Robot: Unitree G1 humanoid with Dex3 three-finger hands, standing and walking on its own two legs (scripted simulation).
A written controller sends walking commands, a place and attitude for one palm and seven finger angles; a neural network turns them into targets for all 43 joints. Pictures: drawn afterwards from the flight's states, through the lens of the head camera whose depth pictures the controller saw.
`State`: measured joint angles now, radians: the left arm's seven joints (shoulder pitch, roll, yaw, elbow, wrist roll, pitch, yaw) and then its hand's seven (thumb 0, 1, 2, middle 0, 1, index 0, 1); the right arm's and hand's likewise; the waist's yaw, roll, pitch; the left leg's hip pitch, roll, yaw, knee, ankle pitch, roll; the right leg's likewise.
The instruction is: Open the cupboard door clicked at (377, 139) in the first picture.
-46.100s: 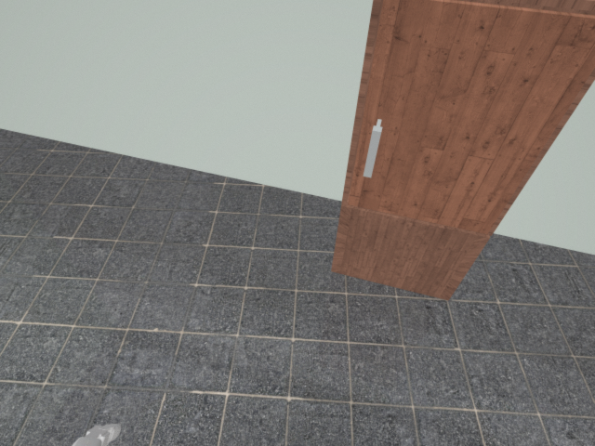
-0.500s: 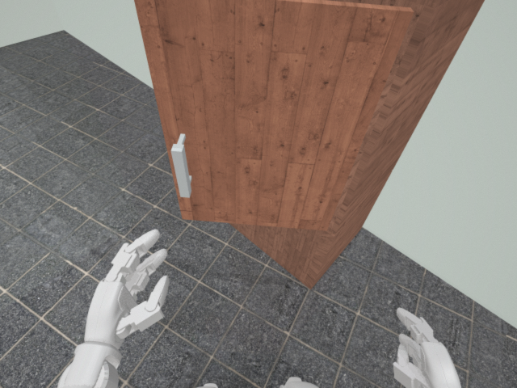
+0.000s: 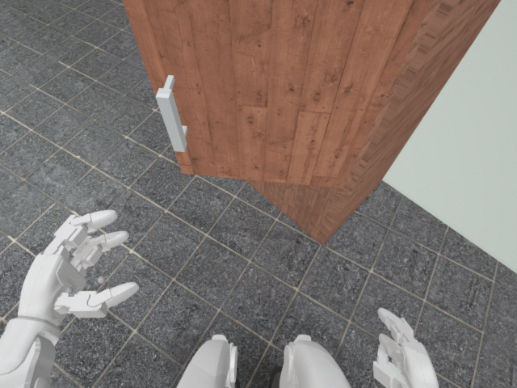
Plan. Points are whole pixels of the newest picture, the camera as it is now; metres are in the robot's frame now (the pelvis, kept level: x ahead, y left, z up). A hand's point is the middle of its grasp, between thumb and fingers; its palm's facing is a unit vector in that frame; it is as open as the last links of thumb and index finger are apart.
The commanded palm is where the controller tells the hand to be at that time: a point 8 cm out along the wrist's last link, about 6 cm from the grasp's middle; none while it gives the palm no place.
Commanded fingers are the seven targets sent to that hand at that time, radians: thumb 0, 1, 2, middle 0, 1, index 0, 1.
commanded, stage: raise the hand with hooked fingers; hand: left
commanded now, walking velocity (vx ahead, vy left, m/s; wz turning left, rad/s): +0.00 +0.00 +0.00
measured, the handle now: (175, 115) +0.58 +0.19 +0.01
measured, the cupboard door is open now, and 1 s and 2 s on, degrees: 39 39 39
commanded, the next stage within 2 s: move the hooked fingers beside the handle in 1.24 s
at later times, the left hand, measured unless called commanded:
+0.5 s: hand (43, 280) +0.25 +0.30 +0.03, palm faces -0.02 -1.00 -0.06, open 13.8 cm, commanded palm +0.24 +0.35 +0.03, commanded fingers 0.00 -0.50 0.30 -0.30 -1.20 -0.30 -1.20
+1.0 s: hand (42, 264) +0.28 +0.32 +0.02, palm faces -0.07 -1.00 -0.05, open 14.0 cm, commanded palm +0.26 +0.37 +0.03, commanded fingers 0.00 -0.50 0.30 -0.30 -1.20 -0.30 -1.20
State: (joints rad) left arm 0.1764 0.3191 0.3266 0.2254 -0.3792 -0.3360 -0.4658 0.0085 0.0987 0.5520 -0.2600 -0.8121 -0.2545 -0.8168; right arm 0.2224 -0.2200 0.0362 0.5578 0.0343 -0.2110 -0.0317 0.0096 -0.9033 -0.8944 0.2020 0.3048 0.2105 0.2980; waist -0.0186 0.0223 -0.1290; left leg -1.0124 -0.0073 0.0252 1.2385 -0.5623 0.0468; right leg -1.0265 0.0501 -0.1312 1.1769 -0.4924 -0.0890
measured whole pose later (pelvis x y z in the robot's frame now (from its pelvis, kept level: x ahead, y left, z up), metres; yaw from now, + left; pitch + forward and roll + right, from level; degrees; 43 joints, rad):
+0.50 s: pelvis -0.01 +0.05 +0.00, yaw +0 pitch +19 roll -4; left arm 0.11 0.38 0.35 0.29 -0.37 -0.41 -0.48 0.00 -0.44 0.32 -0.30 -1.16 -0.29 -1.16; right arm 0.20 -0.28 0.04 0.50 0.03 -0.21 -0.03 0.01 -0.90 -0.89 0.20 0.30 0.21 0.30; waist 0.01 0.03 -0.15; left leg -1.05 -0.04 0.04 1.26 -0.56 0.10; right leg -1.04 0.01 -0.12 1.18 -0.48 -0.03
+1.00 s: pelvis +0.00 +0.05 -0.01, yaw -1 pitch +21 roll -5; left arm 0.04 0.43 0.41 0.36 -0.38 -0.38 -0.57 -0.01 -0.50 0.30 -0.30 -1.20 -0.29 -1.20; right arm 0.26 -0.31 0.02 0.52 0.04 -0.20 -0.03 0.01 -0.90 -0.89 0.20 0.30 0.21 0.30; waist -0.02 0.02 -0.14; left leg -1.08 -0.04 0.05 1.27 -0.56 0.11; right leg -1.07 0.02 -0.11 1.18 -0.48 -0.02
